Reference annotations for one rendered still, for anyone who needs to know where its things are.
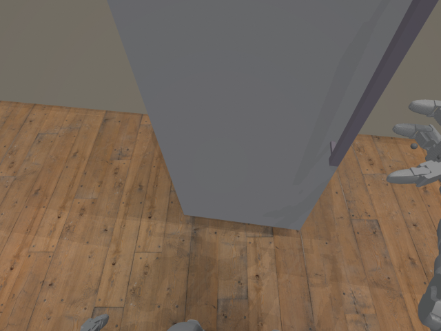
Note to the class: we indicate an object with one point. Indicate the robot left hand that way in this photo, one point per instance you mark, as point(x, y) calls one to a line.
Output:
point(95, 324)

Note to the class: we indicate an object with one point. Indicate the robot right hand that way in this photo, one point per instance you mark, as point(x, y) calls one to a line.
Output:
point(427, 138)

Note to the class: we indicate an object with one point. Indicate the handle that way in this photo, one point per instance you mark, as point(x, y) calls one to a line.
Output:
point(411, 24)

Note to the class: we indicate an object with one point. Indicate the fridge door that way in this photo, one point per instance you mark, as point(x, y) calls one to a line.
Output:
point(245, 96)

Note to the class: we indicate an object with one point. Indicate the robot right upper arm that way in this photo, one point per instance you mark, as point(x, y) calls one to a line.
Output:
point(429, 308)

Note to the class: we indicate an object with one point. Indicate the left robot shin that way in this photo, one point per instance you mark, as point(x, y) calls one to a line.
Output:
point(194, 321)

